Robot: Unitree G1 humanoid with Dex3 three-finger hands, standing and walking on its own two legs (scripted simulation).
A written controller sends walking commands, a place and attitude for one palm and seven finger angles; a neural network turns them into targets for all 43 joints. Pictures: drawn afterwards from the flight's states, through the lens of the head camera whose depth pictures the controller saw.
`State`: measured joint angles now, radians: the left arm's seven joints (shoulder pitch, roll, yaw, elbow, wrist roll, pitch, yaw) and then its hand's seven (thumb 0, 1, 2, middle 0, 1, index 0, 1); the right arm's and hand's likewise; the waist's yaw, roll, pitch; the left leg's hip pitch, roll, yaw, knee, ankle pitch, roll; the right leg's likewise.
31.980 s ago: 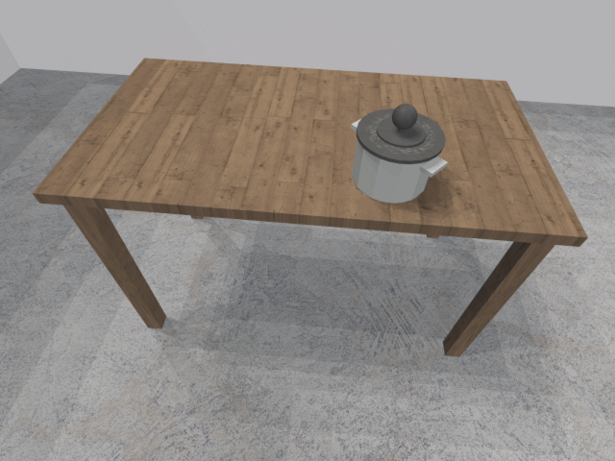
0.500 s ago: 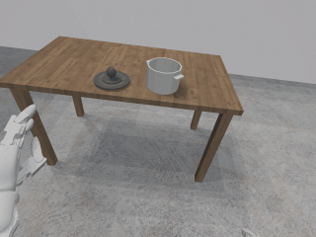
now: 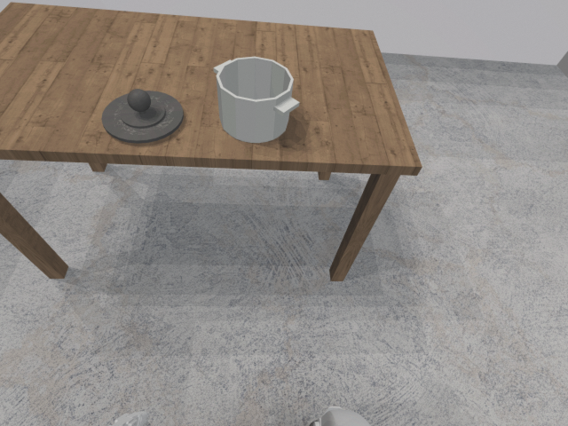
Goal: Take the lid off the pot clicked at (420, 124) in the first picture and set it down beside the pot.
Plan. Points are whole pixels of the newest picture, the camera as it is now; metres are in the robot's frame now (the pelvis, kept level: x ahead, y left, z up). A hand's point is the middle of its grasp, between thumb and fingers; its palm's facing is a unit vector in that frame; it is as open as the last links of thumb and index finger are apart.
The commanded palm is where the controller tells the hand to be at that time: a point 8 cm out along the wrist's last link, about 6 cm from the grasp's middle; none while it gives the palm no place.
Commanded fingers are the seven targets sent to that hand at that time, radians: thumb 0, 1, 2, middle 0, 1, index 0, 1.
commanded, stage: stop stepping back and stand still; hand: left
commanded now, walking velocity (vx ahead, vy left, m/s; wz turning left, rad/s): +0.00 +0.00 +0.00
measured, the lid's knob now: (139, 100) +0.76 +0.29 -0.03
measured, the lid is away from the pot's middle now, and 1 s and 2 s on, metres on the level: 0.26 0.26 0.26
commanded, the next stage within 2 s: let the arm hang, fingers relaxed in 0.92 s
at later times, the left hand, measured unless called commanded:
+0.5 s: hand (168, 411) +0.17 +0.17 -0.17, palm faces -0.01 -0.97 -0.24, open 7.4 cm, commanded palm none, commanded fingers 0.00 0.90 0.90 -0.20 -0.30 -0.20 -0.30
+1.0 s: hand (180, 407) +0.18 +0.15 -0.17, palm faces +0.03 -0.98 -0.20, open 7.3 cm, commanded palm none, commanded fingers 0.00 0.90 0.90 -0.20 -0.30 -0.20 -0.30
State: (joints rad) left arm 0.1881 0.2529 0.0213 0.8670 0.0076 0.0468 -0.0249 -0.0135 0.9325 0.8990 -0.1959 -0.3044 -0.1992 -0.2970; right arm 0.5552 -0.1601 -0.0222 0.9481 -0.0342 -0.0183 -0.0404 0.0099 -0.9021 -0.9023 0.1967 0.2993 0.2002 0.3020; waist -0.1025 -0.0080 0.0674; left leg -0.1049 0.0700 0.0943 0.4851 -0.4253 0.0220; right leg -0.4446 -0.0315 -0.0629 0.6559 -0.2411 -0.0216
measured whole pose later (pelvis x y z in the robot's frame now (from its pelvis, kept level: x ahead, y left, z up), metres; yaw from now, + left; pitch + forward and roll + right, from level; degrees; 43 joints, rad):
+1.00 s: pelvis +0.11 -0.03 +0.00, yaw -1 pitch +2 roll +0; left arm 0.19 0.16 0.04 0.99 0.00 0.00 0.04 0.01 0.92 0.90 -0.20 -0.30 -0.20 -0.30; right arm 0.23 -0.14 -0.06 1.00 -0.01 0.02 -0.03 0.01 -0.92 -0.90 0.20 0.30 0.20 0.30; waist -0.01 -0.01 0.07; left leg -0.20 0.02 0.02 0.49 -0.32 -0.01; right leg -0.19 0.00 0.00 0.50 -0.34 0.00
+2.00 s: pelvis +0.11 -0.02 +0.00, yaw -1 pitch +0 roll +0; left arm 0.24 0.16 0.04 1.09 0.00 0.00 0.04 0.01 0.93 0.90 -0.20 -0.30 -0.20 -0.30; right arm 0.27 -0.12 -0.05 1.10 -0.01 0.00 -0.04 0.01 -0.92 -0.90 0.19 0.30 0.20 0.30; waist -0.01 -0.02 0.06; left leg -0.15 0.01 0.03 0.47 -0.32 0.00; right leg -0.14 -0.01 0.01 0.47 -0.33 0.01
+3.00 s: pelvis +0.11 -0.01 +0.00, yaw -1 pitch +0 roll +0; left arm 0.24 0.15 0.04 1.10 0.00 0.00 0.04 0.01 0.93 0.90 -0.19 -0.30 -0.20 -0.30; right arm 0.27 -0.12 -0.04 1.11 -0.01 0.00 -0.05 0.01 -0.92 -0.90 0.19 0.30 0.20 0.30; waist -0.02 -0.01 0.07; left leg -0.14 -0.01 0.03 0.44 -0.30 0.01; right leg -0.13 -0.03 0.01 0.45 -0.32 0.02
